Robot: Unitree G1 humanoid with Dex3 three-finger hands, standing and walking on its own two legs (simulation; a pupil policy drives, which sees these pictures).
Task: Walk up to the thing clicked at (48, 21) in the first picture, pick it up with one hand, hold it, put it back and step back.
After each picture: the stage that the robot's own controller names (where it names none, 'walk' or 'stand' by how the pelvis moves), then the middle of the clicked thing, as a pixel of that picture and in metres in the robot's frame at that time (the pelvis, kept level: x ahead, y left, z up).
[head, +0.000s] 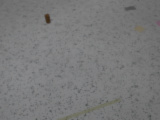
stand; (47, 18) +1.84 +0.48 -0.72
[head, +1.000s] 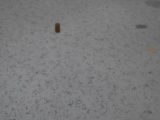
walk; (57, 28) +1.72 +0.25 -0.69
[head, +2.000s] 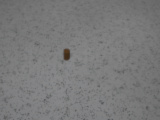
walk; (66, 54) +1.11 +0.14 -0.71
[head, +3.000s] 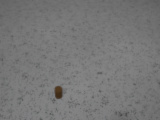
walk; (58, 92) +0.70 +0.17 -0.71
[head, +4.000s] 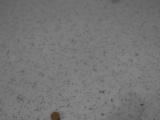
walk; (55, 118) +0.49 +0.20 -0.71
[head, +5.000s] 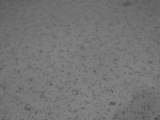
stand; out of the picture +0.39 +0.19 -0.71
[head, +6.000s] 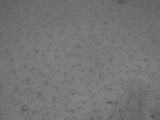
stand; out of the picture +0.38 +0.19 -0.73
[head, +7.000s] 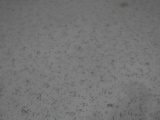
stand; out of the picture +0.37 +0.19 -0.73
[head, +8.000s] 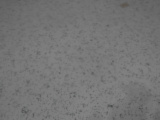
stand; out of the picture +0.37 +0.19 -0.73
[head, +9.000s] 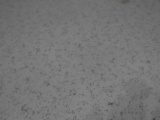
go down; out of the picture +0.36 +0.18 -0.72
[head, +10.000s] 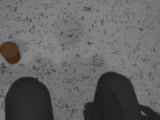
go down; (11, 53) +0.45 +0.24 -0.29
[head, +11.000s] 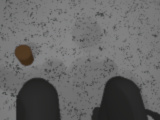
approach; (25, 55) +0.44 +0.24 -0.30
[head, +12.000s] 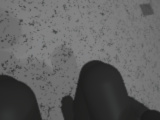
close in; out of the picture +0.43 +0.28 -0.22
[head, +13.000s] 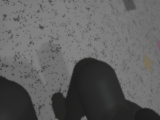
close; out of the picture +0.42 +0.29 -0.22
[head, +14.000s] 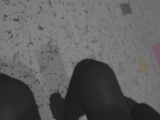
lift; out of the picture +0.39 +0.26 -0.23
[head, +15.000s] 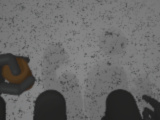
lift; (20, 76) +0.33 +0.22 -0.04
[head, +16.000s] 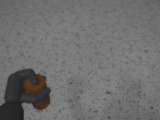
hold; (38, 92) +0.32 +0.17 +0.00
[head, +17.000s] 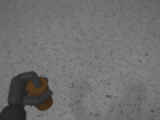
hold; (40, 94) +0.32 +0.17 +0.00
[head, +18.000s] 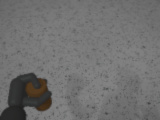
crouch; (39, 95) +0.32 +0.17 -0.04
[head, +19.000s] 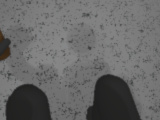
lower; out of the picture +0.46 +0.25 -0.10
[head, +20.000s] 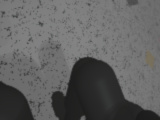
lower; out of the picture +0.42 +0.30 -0.22
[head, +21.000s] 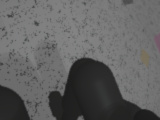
lower; out of the picture +0.43 +0.30 -0.23
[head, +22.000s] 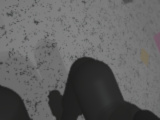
lower; out of the picture +0.43 +0.29 -0.23
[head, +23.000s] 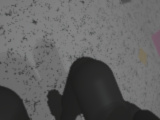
lower; out of the picture +0.44 +0.30 -0.23
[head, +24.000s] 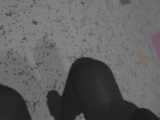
open; out of the picture +0.43 +0.28 -0.23
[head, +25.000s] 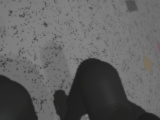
stand; out of the picture +0.43 +0.27 -0.24
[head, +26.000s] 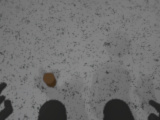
walk; (50, 80) +0.44 +0.19 -0.48
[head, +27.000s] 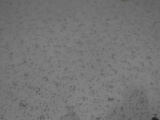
stand; out of the picture +0.39 +0.16 -0.66
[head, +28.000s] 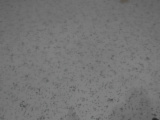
stand; out of the picture +0.40 +0.17 -0.67
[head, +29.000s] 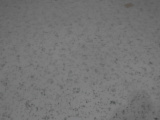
stand; out of the picture +0.41 +0.16 -0.71
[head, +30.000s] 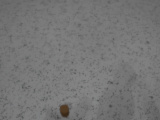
walk; (64, 111) +0.43 +0.13 -0.70
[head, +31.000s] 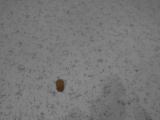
walk; (60, 85) +0.62 +0.16 -0.71
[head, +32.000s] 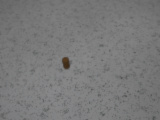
stand; (66, 63) +0.96 +0.26 -0.70
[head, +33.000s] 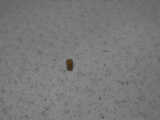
stand; (69, 65) +1.01 +0.15 -0.72
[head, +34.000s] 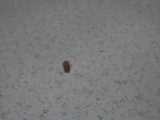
stand; (66, 66) +1.00 +0.19 -0.73
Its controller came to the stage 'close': yes
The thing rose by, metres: 0.70
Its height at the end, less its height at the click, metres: +0.00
